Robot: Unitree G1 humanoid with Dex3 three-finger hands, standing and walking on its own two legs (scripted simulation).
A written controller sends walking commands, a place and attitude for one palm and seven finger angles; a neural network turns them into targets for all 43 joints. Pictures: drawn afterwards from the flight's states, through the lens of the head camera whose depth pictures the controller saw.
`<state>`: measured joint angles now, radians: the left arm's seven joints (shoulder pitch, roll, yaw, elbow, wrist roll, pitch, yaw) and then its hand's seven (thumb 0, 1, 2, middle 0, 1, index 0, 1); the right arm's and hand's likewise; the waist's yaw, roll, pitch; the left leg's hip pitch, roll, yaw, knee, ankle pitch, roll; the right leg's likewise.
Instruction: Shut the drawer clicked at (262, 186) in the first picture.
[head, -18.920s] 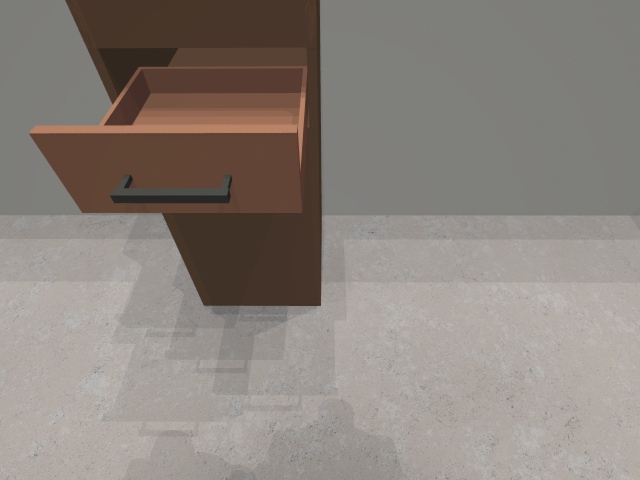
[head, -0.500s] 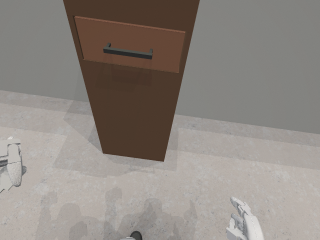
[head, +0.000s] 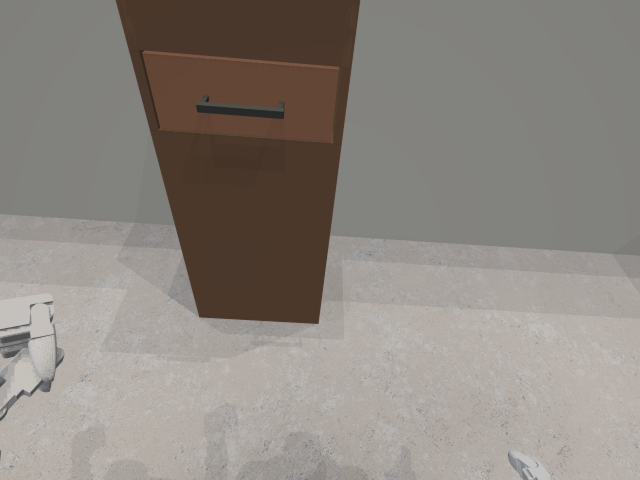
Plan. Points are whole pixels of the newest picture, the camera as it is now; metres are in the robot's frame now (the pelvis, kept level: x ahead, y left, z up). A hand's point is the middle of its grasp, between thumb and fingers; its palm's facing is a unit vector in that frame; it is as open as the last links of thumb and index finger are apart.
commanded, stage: stop stepping back and stand still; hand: left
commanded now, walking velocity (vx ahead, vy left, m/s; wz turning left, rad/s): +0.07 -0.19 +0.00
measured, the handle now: (242, 106) +0.79 +0.22 +0.09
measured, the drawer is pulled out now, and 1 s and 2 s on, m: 0.00 0.00 0.00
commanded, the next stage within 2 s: let the arm hang, fingers relaxed in 0.68 s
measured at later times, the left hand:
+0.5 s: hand (56, 358) +0.18 +0.25 +0.16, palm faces +0.43 -0.81 -0.41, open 3.2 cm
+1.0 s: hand out of the picture +0.10 +0.23 -0.13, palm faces +0.06 -0.96 -0.29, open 3.0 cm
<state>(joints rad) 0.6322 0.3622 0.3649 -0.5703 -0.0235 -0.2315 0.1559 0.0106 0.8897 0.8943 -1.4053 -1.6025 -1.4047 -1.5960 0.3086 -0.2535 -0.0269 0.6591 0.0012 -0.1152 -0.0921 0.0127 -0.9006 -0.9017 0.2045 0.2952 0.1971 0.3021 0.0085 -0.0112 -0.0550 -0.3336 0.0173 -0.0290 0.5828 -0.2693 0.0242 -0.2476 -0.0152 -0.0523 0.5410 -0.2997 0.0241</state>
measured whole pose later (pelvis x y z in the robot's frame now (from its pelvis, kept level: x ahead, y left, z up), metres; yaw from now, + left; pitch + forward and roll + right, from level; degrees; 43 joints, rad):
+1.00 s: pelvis -0.01 +0.01 +0.00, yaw +3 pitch +0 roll +0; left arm 0.25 0.25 0.04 0.66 0.04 0.05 0.01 0.01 0.91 0.89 -1.23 -1.44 -1.23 -1.43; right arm 0.16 -0.24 0.00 0.84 -0.02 0.01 0.01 0.01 -0.90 -0.90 0.20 0.29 0.20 0.30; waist -0.02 0.01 0.02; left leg -0.34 -0.02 0.00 0.61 -0.26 0.03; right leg -0.26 -0.03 -0.07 0.60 -0.33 0.00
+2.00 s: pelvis -0.01 -0.01 +0.01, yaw +4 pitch -2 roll -1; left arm 0.29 0.12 0.03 1.15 0.01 0.00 0.04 0.00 0.92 0.89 -0.19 -0.30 -0.19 -0.30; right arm 0.33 -0.10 -0.01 1.13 -0.02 0.02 -0.04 0.00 -0.91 -0.90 0.20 0.29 0.19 0.30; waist -0.01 0.01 0.06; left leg -0.24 0.00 -0.02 0.47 -0.19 0.00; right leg -0.15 0.01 -0.10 0.44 -0.26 -0.03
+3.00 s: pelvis +0.01 -0.02 +0.01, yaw +3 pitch -2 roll +0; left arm 0.28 0.11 0.02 1.15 0.01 -0.01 0.04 0.00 0.91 0.89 -0.19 -0.30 -0.19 -0.30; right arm 0.28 -0.12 0.00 1.15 -0.02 0.02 -0.04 0.00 -0.91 -0.90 0.20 0.29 0.19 0.30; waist 0.00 0.02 0.06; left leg -0.19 0.02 -0.02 0.43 -0.21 -0.02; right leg -0.10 0.03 -0.09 0.41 -0.27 -0.05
